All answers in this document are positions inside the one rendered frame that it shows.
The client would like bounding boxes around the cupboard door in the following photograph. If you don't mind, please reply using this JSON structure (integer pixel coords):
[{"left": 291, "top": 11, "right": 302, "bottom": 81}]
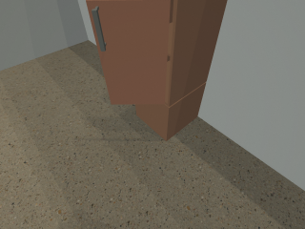
[{"left": 86, "top": 0, "right": 171, "bottom": 105}]

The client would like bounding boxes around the handle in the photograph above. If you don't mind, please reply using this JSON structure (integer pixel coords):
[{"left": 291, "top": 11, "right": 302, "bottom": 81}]
[{"left": 91, "top": 6, "right": 107, "bottom": 52}]

